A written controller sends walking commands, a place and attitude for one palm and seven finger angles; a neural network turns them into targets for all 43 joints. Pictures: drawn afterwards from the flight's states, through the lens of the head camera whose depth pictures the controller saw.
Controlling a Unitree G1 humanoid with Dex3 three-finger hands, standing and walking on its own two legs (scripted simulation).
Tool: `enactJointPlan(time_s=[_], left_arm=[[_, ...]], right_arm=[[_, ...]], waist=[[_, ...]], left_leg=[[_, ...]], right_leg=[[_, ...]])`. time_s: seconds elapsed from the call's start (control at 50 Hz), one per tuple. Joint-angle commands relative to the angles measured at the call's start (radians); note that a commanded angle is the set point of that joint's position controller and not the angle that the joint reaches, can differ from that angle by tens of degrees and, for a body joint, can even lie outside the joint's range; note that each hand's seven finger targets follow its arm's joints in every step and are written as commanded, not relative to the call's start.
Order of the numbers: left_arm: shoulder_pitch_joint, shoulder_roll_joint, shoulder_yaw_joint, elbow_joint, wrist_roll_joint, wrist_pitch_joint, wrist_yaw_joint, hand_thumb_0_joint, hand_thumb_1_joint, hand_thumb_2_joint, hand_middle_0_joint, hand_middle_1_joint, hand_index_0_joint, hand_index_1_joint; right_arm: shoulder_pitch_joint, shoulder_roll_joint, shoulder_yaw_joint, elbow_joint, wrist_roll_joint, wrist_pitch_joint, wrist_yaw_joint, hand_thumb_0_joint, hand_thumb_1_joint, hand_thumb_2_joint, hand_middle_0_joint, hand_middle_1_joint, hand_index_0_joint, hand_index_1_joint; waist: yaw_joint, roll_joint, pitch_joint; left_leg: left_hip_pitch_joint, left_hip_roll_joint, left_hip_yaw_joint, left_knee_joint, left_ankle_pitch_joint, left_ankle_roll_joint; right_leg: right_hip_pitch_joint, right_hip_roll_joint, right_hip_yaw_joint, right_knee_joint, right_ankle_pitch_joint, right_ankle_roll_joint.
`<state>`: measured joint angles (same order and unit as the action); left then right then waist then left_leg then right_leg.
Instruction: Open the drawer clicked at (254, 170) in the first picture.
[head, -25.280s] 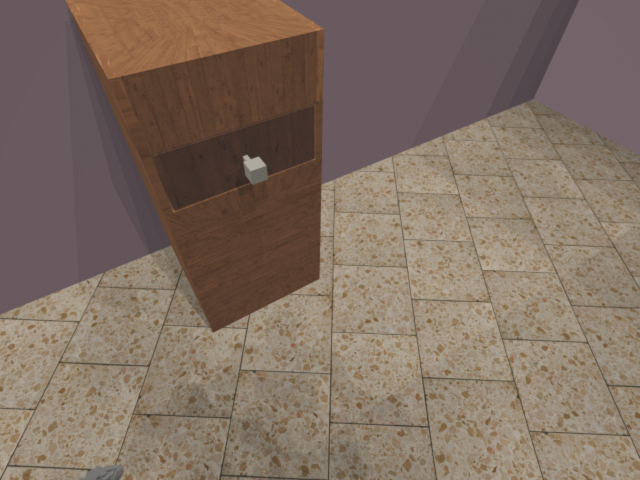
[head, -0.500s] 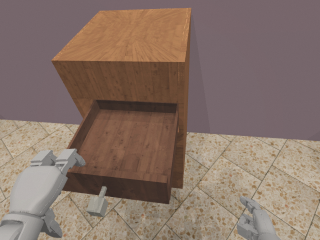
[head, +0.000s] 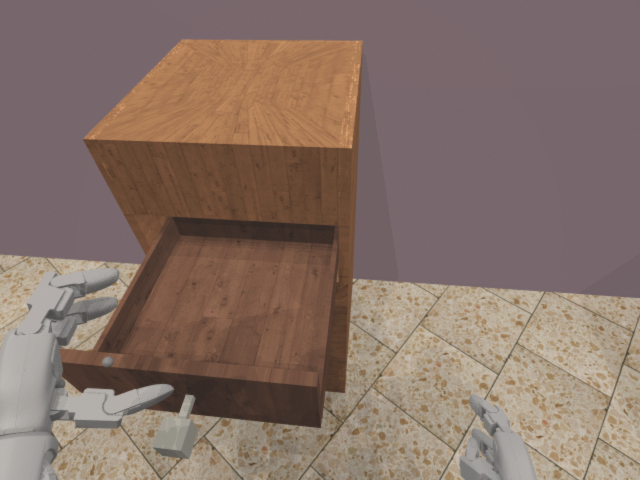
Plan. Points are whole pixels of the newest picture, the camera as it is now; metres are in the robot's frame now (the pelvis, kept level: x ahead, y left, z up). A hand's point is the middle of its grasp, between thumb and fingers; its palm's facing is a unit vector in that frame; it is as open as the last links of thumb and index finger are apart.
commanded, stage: draw the hand back to the body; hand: left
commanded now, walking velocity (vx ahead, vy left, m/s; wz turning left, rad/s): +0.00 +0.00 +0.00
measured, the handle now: (181, 423) +0.21 +0.23 -0.10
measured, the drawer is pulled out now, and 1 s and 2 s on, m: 0.30 0.30 0.30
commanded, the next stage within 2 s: step back with the hand held close in 0.64 s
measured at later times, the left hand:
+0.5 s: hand (88, 363) +0.18 +0.23 +0.16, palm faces +0.39 -0.82 -0.42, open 8.2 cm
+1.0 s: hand (74, 377) +0.17 +0.23 +0.16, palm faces +0.27 -0.81 -0.53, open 7.4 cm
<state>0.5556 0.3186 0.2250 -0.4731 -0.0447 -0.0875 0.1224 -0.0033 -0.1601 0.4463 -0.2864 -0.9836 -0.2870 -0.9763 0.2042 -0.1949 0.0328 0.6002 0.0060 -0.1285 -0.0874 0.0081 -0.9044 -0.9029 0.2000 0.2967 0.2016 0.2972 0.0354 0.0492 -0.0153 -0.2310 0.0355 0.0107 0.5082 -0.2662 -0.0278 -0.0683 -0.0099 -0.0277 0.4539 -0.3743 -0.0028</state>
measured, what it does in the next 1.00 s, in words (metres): stands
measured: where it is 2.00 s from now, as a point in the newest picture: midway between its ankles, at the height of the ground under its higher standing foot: outside the picture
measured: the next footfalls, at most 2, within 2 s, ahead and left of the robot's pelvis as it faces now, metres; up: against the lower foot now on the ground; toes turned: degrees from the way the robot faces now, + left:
right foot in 1.98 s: -0.12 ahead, -0.10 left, +0.00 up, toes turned +0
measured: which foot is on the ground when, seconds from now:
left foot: down 0.00-1.00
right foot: down 0.00-1.00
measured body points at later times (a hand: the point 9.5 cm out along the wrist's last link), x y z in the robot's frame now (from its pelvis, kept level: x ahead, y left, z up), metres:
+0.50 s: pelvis +0.00 -0.01 +0.00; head -0.01 -0.04 +0.45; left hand +0.15 +0.27 +0.18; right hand +0.21 -0.22 -0.08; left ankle +0.00 +0.14 -0.74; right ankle -0.08 -0.11 -0.74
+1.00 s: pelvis -0.02 +0.00 +0.00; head +0.01 -0.01 +0.45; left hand +0.15 +0.28 +0.19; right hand +0.17 -0.24 -0.09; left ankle +0.00 +0.14 -0.74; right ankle -0.08 -0.11 -0.74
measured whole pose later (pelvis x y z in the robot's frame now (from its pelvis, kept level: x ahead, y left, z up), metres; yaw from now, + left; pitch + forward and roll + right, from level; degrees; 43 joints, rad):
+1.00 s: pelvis -0.02 +0.00 +0.00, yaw +1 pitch +2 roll -1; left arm 0.65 0.38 0.36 -0.58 -0.06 -0.15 0.08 0.02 0.89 0.90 -0.21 -0.30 -0.21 -0.30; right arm 0.14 -0.23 -0.02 0.54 0.02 0.03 -0.07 0.01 -0.91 -0.90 0.20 0.30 0.20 0.30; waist 0.00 0.05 0.04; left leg -0.32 0.04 -0.01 0.48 -0.20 -0.03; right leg -0.15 0.00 -0.05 0.42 -0.31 0.00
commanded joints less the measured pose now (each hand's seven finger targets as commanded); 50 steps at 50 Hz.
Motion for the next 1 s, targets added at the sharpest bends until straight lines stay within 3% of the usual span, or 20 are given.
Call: enactJointPlan(time_s=[0.0,0.06,0.1,0.18,0.2,0.28,0.32,0.38,0.4,0.42,0.5,0.68,0.72,0.74,0.76,0.78,0.8,0.86,0.88,0.98], left_arm=[[0.004,0.134,0.123,-0.216,-0.012,-0.052,0.006,0.000,0.165,0.585,-0.252,-0.772,-0.252,-0.772],[0.015,0.149,0.146,-0.203,-0.012,-0.048,0.005,0.000,0.270,0.630,-0.245,-0.705,-0.245,-0.705],[-0.021,0.168,0.152,-0.254,-0.011,-0.045,0.007,0.000,0.340,0.660,-0.240,-0.660,-0.240,-0.660],[-0.012,0.168,0.165,-0.249,-0.016,-0.046,0.011,0.000,0.480,0.720,-0.230,-0.570,-0.230,-0.570],[-0.029,0.182,0.179,-0.260,-0.013,-0.045,0.011,0.000,0.515,0.735,-0.228,-0.548,-0.228,-0.548],[-0.023,0.168,0.177,-0.243,-0.023,-0.044,0.009,0.000,0.655,0.795,-0.218,-0.458,-0.218,-0.458],[-0.027,0.174,0.194,-0.209,-0.017,-0.045,0.009,0.000,0.725,0.825,-0.213,-0.413,-0.213,-0.413],[-0.035,0.154,0.165,-0.221,-0.027,-0.042,0.002,0.000,0.830,0.870,-0.205,-0.345,-0.205,-0.345],[-0.043,0.162,0.172,-0.218,-0.022,-0.042,0.003,0.000,0.865,0.885,-0.202,-0.322,-0.202,-0.322],[-0.035,0.162,0.178,-0.189,-0.021,-0.043,0.005,0.000,0.900,0.900,-0.200,-0.300,-0.200,-0.300],[-0.056,0.183,0.187,-0.237,-0.024,-0.047,0.007,0.000,0.900,0.900,-0.200,-0.300,-0.200,-0.300],[-0.043,0.164,0.170,-0.232,-0.029,-0.050,0.005,0.000,0.900,0.900,-0.200,-0.300,-0.200,-0.300],[-0.037,0.176,0.186,-0.208,-0.021,-0.055,0.009,0.000,0.900,0.900,-0.200,-0.300,-0.200,-0.300],[-0.199,0.320,0.312,-0.347,-0.020,-0.095,0.010,0.000,0.900,0.900,-0.200,-0.300,-0.200,-0.300],[-0.098,0.256,0.278,-0.216,-0.009,-0.103,-0.003,0.000,0.900,0.900,-0.200,-0.300,-0.200,-0.300],[-0.044,0.214,0.239,-0.212,-0.012,-0.099,-0.013,0.000,0.900,0.900,-0.200,-0.300,-0.200,-0.300],[-0.050,0.233,0.252,-0.273,-0.009,-0.113,-0.017,0.000,0.900,0.900,-0.200,-0.300,-0.200,-0.300],[0.083,0.193,0.238,-0.249,-0.011,-0.118,-0.024,0.000,0.900,0.900,-0.200,-0.300,-0.200,-0.300],[0.097,0.215,0.257,-0.268,-0.013,-0.115,-0.020,0.000,0.900,0.900,-0.200,-0.300,-0.200,-0.300],[0.133,0.247,0.289,-0.334,-0.020,-0.116,-0.008,0.000,0.900,0.900,-0.200,-0.300,-0.200,-0.300]], right_arm=[[-0.165,-0.097,-0.052,-0.164,0.005,-0.053,0.004,0.000,-0.900,-0.900,0.200,0.300,0.200,0.300],[-0.159,-0.106,-0.061,-0.157,0.003,-0.037,0.004,0.000,-0.900,-0.900,0.200,0.300,0.200,0.300],[-0.174,-0.103,-0.060,-0.167,0.008,-0.038,0.001,0.000,-0.900,-0.900,0.200,0.300,0.200,0.300],[-0.168,-0.102,-0.062,-0.169,0.009,-0.030,-0.001,0.000,-0.900,-0.900,0.200,0.300,0.200,0.300],[-0.176,-0.103,-0.062,-0.167,0.009,-0.030,-0.002,0.000,-0.900,-0.900,0.200,0.300,0.200,0.300],[-0.175,-0.100,-0.062,-0.171,0.011,-0.019,-0.001,0.000,-0.900,-0.900,0.200,0.300,0.200,0.300],[-0.173,-0.104,-0.062,-0.156,0.005,-0.014,-0.001,0.000,-0.900,-0.900,0.200,0.300,0.200,0.300],[-0.183,-0.104,-0.062,-0.174,0.012,-0.008,0.000,0.000,-0.900,-0.900,0.200,0.300,0.200,0.300],[-0.193,-0.102,-0.063,-0.167,0.011,-0.009,-0.002,0.000,-0.900,-0.900,0.200,0.300,0.200,0.300],[-0.180,-0.105,-0.060,-0.157,0.004,-0.005,-0.001,0.000,-0.900,-0.900,0.200,0.300,0.200,0.300],[-0.198,-0.101,-0.060,-0.167,0.009,-0.013,-0.003,0.000,-0.900,-0.900,0.200,0.300,0.200,0.300],[-0.189,-0.103,-0.060,-0.168,0.010,-0.012,-0.001,0.000,-0.900,-0.900,0.200,0.300,0.200,0.300],[-0.188,-0.106,-0.062,-0.152,0.005,-0.015,-0.002,0.000,-0.900,-0.900,0.200,0.300,0.200,0.300],[-0.154,-0.130,-0.054,-0.196,0.011,0.015,0.003,0.000,-0.900,-0.900,0.200,0.300,0.200,0.300],[-0.157,-0.110,-0.055,-0.159,0.002,0.036,0.004,0.000,-0.900,-0.900,0.200,0.300,0.200,0.300],[-0.171,-0.117,-0.061,-0.184,0.010,0.048,0.005,0.000,-0.900,-0.900,0.200,0.300,0.200,0.300],[-0.181,-0.127,-0.065,-0.203,0.008,0.052,0.004,0.000,-0.900,-0.900,0.200,0.300,0.200,0.300],[-0.164,-0.135,-0.077,-0.212,0.009,0.091,0.017,0.000,-0.900,-0.900,0.200,0.300,0.200,0.300],[-0.173,-0.135,-0.084,-0.224,0.017,0.097,0.017,0.000,-0.900,-0.900,0.200,0.300,0.200,0.300],[-0.170,-0.135,-0.096,-0.243,0.023,0.123,0.013,0.000,-0.900,-0.900,0.200,0.300,0.200,0.300]], waist=[[0.019,-0.002,-0.082],[0.019,-0.049,-0.091],[0.019,-0.002,-0.100],[0.018,-0.034,-0.109],[0.023,-0.002,-0.097],[0.019,-0.035,-0.100],[0.020,-0.015,-0.072],[0.018,-0.057,-0.076],[0.021,-0.004,-0.055],[0.020,-0.019,-0.049],[0.026,-0.012,-0.055],[0.021,-0.020,-0.062],[0.023,0.017,-0.044],[-0.016,-0.036,0.067],[-0.023,-0.102,0.054],[-0.027,-0.108,0.031],[-0.023,-0.060,-0.007],[-0.023,-0.045,-0.109],[-0.024,-0.037,-0.128],[-0.029,-0.039,-0.155]], left_leg=[[0.187,-0.007,0.031,-0.033,0.372,0.048],[0.197,-0.010,0.040,-0.030,0.390,0.055],[0.206,-0.013,0.045,-0.036,0.392,0.052],[0.215,-0.009,0.043,-0.039,0.398,0.054],[0.215,-0.015,0.047,-0.038,0.404,0.052],[0.219,-0.011,0.043,-0.046,0.387,0.053],[0.216,-0.021,0.048,-0.043,0.371,0.053],[0.214,-0.009,0.042,-0.055,0.362,0.053],[0.215,-0.015,0.047,-0.056,0.353,0.051],[0.213,-0.020,0.041,-0.058,0.339,0.053],[0.216,-0.014,0.037,-0.068,0.332,0.050],[0.217,-0.011,0.032,-0.074,0.319,0.049],[0.222,-0.019,0.035,-0.073,0.304,0.050],[0.107,0.002,0.009,-0.025,0.284,0.063],[0.088,0.002,0.003,-0.001,0.282,0.067],[0.087,0.003,0.004,0.006,0.295,0.065],[0.100,0.000,0.014,0.004,0.343,0.066],[0.096,0.014,0.006,0.004,0.439,0.070],[0.098,0.022,0.008,0.004,0.453,0.068],[0.074,0.043,-0.008,-0.002,0.495,0.064]], right_leg=[[-0.107,-0.003,-0.046,-0.078,0.497,0.002],[-0.107,0.000,-0.053,-0.080,0.545,0.010],[-0.096,-0.010,-0.042,-0.084,0.546,0.010],[-0.087,-0.015,-0.045,-0.074,0.562,0.013],[-0.091,-0.013,-0.041,-0.088,0.568,0.010],[-0.088,-0.016,-0.044,-0.081,0.556,0.014],[-0.107,-0.008,-0.047,-0.107,0.549,0.014],[-0.096,-0.016,-0.042,-0.093,0.533,0.016],[-0.106,-0.013,-0.036,-0.109,0.518,0.012],[-0.118,-0.006,-0.045,-0.120,0.498,0.013],[-0.106,-0.010,-0.035,-0.122,0.475,0.009],[-0.101,-0.011,-0.039,-0.117,0.460,0.011],[-0.122,-0.003,-0.039,-0.140,0.439,0.008],[-0.202,-0.053,0.012,-0.175,0.504,0.017],[-0.193,-0.061,-0.008,-0.175,0.533,0.020],[-0.179,-0.073,0.007,-0.154,0.573,0.019],[-0.169,-0.075,0.005,-0.134,0.618,0.019],[-0.106,-0.064,-0.012,-0.087,0.581,0.022],[-0.100,-0.070,-0.003,-0.075,0.579,0.020],[-0.107,-0.057,-0.011,-0.039,0.516,0.020]])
